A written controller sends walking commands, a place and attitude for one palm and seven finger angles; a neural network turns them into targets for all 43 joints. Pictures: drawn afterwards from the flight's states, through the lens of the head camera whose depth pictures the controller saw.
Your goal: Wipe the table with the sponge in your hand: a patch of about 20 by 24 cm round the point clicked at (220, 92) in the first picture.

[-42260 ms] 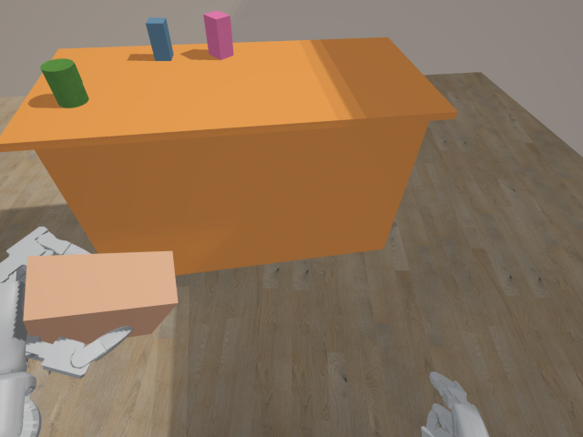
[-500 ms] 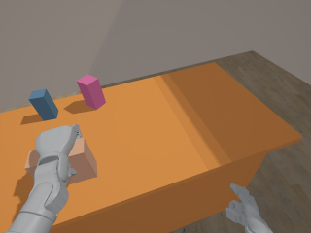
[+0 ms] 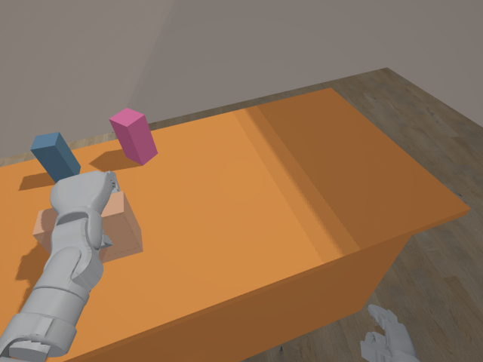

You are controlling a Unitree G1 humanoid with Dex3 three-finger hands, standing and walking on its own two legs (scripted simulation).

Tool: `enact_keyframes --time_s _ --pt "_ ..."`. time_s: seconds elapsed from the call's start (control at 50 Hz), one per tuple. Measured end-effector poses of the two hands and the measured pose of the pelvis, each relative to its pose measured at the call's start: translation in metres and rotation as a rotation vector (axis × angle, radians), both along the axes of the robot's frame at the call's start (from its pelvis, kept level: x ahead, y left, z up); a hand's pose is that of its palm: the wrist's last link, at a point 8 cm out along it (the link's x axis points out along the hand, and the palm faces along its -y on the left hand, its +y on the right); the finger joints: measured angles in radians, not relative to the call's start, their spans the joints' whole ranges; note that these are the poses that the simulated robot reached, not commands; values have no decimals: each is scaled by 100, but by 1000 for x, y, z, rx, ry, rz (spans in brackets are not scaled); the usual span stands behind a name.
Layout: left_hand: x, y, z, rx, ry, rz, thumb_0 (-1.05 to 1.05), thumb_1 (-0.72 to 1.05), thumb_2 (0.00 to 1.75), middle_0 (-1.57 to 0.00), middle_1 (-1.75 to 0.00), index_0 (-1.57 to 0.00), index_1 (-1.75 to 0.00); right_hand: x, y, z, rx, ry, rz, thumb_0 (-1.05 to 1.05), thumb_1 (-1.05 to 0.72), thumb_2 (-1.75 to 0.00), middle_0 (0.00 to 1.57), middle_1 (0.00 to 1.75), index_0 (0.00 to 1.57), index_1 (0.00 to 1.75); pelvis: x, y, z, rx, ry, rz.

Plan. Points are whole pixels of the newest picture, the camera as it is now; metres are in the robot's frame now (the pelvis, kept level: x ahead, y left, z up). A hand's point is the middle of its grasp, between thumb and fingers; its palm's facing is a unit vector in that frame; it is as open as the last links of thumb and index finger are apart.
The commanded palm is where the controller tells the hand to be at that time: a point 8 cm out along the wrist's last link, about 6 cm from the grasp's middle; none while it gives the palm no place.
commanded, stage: wipe forward along the first lane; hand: left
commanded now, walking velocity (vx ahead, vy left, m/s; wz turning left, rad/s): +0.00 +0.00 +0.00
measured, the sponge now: (98, 238) +0.30 +0.32 +0.02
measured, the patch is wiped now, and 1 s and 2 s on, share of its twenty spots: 0.40 0.65 0.70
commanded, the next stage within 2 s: slide across to the middle lane in 0.72 s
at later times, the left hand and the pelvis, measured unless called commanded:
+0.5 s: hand (96, 197) +0.36 +0.32 +0.08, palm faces -0.07 -0.03 -1.00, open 9.8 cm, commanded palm +0.34 +0.32 +0.12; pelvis +0.00 +0.01 +0.00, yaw +0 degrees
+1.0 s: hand (99, 175) +0.40 +0.34 +0.08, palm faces -0.07 +0.01 -1.00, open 9.8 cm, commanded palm +0.38 +0.32 +0.14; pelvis +0.01 +0.02 +0.00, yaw +0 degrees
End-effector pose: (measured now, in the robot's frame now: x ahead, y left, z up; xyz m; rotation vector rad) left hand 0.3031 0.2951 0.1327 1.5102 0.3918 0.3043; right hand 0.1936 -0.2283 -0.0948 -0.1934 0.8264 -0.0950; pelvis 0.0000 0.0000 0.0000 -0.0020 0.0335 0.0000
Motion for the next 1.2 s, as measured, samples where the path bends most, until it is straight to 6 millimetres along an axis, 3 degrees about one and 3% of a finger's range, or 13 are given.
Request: enact_keyframes --time_s 0.68,0.92,1.04,1.2 --pt "60 36 4 37 42 -5 1 -54 106 -81 -139 -81 -139 -55 -15 -14 -43 150 -94 1 -90 -90 20 30 20 30 -1 9 -2 -10 70 -1" --pt "82 44 3 54 71 -34 1 -54 106 -80 -140 -80 -140 -80 -19 -22 -53 237 -149 1 -90 -90 20 30 20 30 8 16 -2 -17 101 -7" --pt "87 24 7 24 -5 -94 1 -53 105 -79 -140 -79 -141 -72 -12 -25 -38 236 -146 1 -91 -90 20 30 20 30 14 22 -2 -18 96 -4" --pt "99 -3 2 19 -28 -76 1 -53 105 -79 -140 -79 -141 -32 9 -19 5 152 -87 1 -91 -90 20 30 20 30 17 24 -2 -13 93 1"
